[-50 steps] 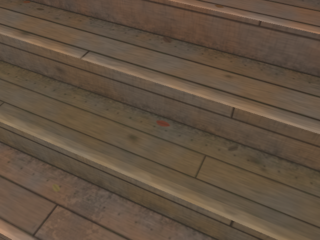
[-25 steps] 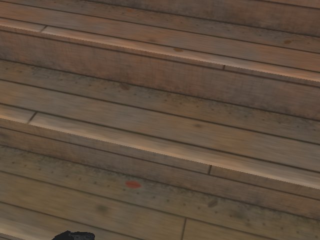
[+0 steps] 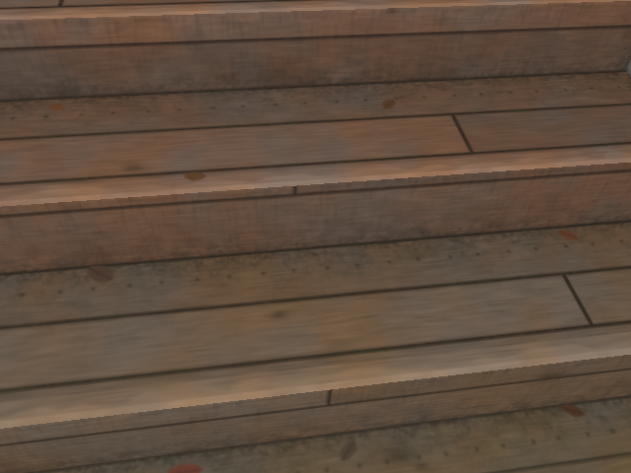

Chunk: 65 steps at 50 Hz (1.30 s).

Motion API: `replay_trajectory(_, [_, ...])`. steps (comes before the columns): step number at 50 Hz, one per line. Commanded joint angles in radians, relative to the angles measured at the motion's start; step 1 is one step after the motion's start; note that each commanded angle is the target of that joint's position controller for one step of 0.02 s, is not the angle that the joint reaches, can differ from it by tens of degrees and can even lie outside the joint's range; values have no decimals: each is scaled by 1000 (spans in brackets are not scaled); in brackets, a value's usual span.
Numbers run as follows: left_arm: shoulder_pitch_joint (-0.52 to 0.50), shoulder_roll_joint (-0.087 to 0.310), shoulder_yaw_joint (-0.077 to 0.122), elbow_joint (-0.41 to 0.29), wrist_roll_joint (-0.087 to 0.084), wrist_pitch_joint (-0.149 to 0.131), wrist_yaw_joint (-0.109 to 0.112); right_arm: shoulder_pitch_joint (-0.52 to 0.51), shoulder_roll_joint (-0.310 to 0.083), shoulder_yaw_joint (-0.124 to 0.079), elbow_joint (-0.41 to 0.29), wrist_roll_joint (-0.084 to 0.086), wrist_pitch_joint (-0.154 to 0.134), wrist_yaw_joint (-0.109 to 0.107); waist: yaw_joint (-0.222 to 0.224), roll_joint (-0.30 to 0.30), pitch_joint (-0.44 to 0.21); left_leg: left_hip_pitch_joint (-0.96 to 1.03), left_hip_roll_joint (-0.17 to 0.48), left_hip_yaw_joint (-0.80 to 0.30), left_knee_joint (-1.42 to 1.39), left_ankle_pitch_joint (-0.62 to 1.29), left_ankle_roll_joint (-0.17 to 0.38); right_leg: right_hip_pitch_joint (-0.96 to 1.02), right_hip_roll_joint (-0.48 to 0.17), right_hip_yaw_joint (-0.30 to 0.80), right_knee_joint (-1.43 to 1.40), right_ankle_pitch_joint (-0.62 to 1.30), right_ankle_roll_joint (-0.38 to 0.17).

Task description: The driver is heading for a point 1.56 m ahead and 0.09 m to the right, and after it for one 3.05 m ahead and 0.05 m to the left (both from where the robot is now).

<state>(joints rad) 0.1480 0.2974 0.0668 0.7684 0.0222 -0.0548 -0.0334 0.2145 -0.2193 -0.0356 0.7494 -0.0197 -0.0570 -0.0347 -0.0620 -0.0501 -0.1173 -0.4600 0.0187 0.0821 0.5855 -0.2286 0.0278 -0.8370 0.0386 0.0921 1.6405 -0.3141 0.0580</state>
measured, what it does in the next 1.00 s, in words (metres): steps on the spot, turning right: right foot, then left foot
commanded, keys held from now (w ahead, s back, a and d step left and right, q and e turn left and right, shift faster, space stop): e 0.32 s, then no key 0.68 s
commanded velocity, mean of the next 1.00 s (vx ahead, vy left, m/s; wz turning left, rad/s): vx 0.01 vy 0.00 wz -0.32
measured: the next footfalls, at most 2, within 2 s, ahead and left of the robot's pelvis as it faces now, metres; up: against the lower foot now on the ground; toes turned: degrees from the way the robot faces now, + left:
right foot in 0.22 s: +0.03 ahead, -0.14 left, +0.00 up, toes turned -16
left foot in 0.62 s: +0.05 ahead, +0.10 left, +0.00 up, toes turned -15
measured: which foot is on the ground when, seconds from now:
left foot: down 0.00-0.24, up 0.26-0.60, down 0.62-1.00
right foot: up 0.00-0.20, down 0.22-1.00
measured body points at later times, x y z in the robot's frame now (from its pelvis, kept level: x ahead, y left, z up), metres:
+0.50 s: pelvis +0.00 -0.03 +0.01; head +0.01 -0.04 +0.46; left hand +0.21 +0.16 -0.08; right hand +0.10 -0.33 -0.08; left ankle -0.02 +0.12 -0.56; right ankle -0.01 -0.12 -0.73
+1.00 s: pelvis +0.01 +0.00 +0.01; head +0.02 +0.00 +0.46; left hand +0.19 +0.20 -0.12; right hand +0.10 -0.24 -0.10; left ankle +0.01 +0.11 -0.73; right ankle -0.01 -0.12 -0.73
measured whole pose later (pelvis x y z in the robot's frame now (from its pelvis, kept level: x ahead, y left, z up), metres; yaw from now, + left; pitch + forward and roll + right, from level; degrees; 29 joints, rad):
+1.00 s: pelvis +0.01 +0.00 +0.01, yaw -19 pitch +2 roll +0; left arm 0.20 0.21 0.04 0.81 0.00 -0.04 -0.01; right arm 0.15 -0.15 0.01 0.71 0.00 -0.05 0.00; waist 0.03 -0.01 -0.01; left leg -0.22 0.00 0.07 0.53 -0.33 0.02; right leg -0.33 0.00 0.06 0.55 -0.25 0.02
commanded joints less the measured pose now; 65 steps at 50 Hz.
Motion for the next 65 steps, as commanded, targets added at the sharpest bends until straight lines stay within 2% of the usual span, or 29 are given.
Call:
replay_trajectory(1, [5,3,-21,-63,-10,-6,-31,-243,-130,-25,-182,7,-47,-27,74,90,-73,84,168,-132,-295,106,136,116,-99,-81,-207,-5,41])
replay_trajectory(3, [-40,8,-26,-81,6,0,-45,-160,-168,-42,-163,14,-49,-23,32,124,-46,133,205,-93,-283,223,147,188,-115,-136,-434,-69,63])
replay_trajectory(4, [-36,3,-33,-95,5,-3,-44,-160,-203,-58,-158,-6,-43,-19,32,153,-39,152,241,-92,-266,345,177,225,-131,-133,-501,-51,58])
replay_trajectory(8, [-12,-25,-53,-131,-6,-18,-24,-85,-201,-76,-118,-13,-29,-10,0,168,-32,330,363,-136,-222,392,219,276,-151,-132,-861,-29,-3])
replay_trajectory(11, [51,38,2,-122,-30,-55,5,-92,-158,-61,-91,-29,-9,23,33,154,-34,246,297,-64,-135,63,128,525,-18,-222,-1164,258,-130])
replay_trajectory(12, [87,92,31,-121,-10,-68,22,-52,-75,-42,-92,-31,-10,21,21,45,-86,163,208,39,9,-50,31,683,-93,-108,-1171,524,-223])
replay_trajectory(13, [195,223,70,-98,-19,-76,40,-55,-11,-19,-173,-2,-16,-3,44,-180,-165,-97,10,127,244,-310,-103,904,-370,315,-1254,819,-506])
replay_trajectory(14, [281,205,80,-84,22,-78,33,-180,-67,-20,-194,22,-5,-12,171,-139,-126,-328,-52,-64,589,-455,-149,978,-478,466,-1285,752,-565])
replay_trajectory(15, [268,175,70,-54,45,-86,14,-260,-52,-13,-190,29,15,-7,190,-121,-87,-463,-42,-162,962,-398,-132,923,-440,406,-1252,669,-493])
replay_trajectory(17, [54,76,14,-104,11,-61,-14,-181,-147,-46,-162,-1,23,-11,82,-49,-29,-459,-30,-196,1266,-225,-71,680,-344,243,-1236,597,-376])
replay_trajectory(18, [-23,31,-6,-120,-2,-44,-14,-166,-133,-37,-175,-25,17,-3,31,-36,-13,-400,-28,-183,1286,-196,-45,570,-308,193,-1250,570,-368])
replay_trajectory(19, [-70,0,-26,-141,8,-28,-2,-130,-122,-32,-178,-39,7,10,2,-5,-7,-355,-21,-184,1224,-134,-50,511,-272,152,-1256,478,-357])
replay_trajectory(22, [-74,-21,-60,-203,7,-34,27,-65,-118,-39,-124,-24,14,29,19,-25,-12,-300,-14,-149,1085,-11,-146,519,-248,145,-1240,403,-356])
replay_trajectory(26, [-129,51,-53,-219,-21,-56,22,14,-82,-29,-100,-16,37,62,-1,-41,0,-34,17,-70,577,-50,-196,429,-214,114,-1216,426,-302])
replay_trajectory(28, [-92,69,-43,-176,-36,-44,8,-3,-26,-3,-112,-16,55,88,39,-62,18,46,22,-37,272,-222,-169,457,-242,167,-1188,336,-318])
replay_trajectory(30, [-15,54,-42,-116,-65,-8,-18,-19,-19,6,-118,4,44,106,74,-34,9,98,8,7,-76,-123,-143,552,-251,228,-1167,121,-312])
replay_trajectory(31, [26,37,-48,-80,-61,4,-36,-23,-21,9,-103,16,38,109,83,-29,10,160,13,-14,-157,-5,-111,537,-242,260,-1180,78,-291])
replay_trajectory(32, [76,-38,-70,-28,-55,8,-51,28,-13,17,-96,20,15,108,60,-25,-32,278,63,-88,-184,145,-65,492,-206,255,-1141,14,-195])
replay_trajectory(33, [188,-88,-70,-26,-36,0,-48,-58,-77,22,-122,21,-14,114,185,125,-44,259,135,-169,-133,331,89,502,-82,62,-1075,17,-87])
replay_trajectory(34, [83,-62,-71,-50,-34,-6,-52,-156,-40,30,-130,21,-26,132,180,119,-7,108,117,-182,-145,67,98,566,-62,-27,-1098,74,-39])
replay_trajectory(35, [-20,-16,-52,-56,-29,-4,-45,-119,-20,32,-115,25,-29,142,130,67,27,69,90,-155,-169,-32,57,587,-63,-30,-1089,86,-41])
replay_trajectory(40, [-73,-2,-26,-68,-36,-5,-10,-50,-54,19,-100,15,-47,119,77,74,28,296,101,-145,-126,133,54,405,-64,-27,-1099,161,-83])
replay_trajectory(46, [-1,-23,-21,-33,-34,-6,-1,-55,-4,21,-110,15,-37,122,84,76,42,335,102,-140,-128,156,60,378,-71,-35,-1119,164,-75])
replay_trajectory(47, [62,-67,-28,-23,-16,0,17,-8,-17,15,-98,18,-6,37,76,78,-22,365,115,-113,-134,338,25,498,-91,3,-1147,317,-58])
replay_trajectory(49, [58,-43,-22,-7,-14,7,41,-6,-23,20,-91,21,15,-9,70,41,16,373,90,-92,-121,363,1,518,-89,3,-1157,385,-48])
replay_trajectory(55, [95,-34,-21,27,-9,26,53,-16,-15,28,-74,7,40,-6,74,74,93,337,73,-95,-218,17,8,519,-80,2,-1238,190,-66])
replay_trajectory(60, [127,-22,-3,21,7,24,46,56,-114,-10,-62,5,52,2,50,198,182,305,173,-267,-350,-484,108,354,-10,-126,-1048,-91,-100])
replay_trajectory(63, [98,-44,2,-17,14,18,27,116,-158,-33,-40,12,46,13,40,209,249,221,276,-389,-404,-620,192,322,-53,-166,-915,-97,-114])
replay_trajectory(65, [164,-50,5,-8,12,2,19,67,-157,-45,-49,3,39,13,84,173,236,190,259,-360,-343,-612,193,377,-67,-167,-978,-110,-144])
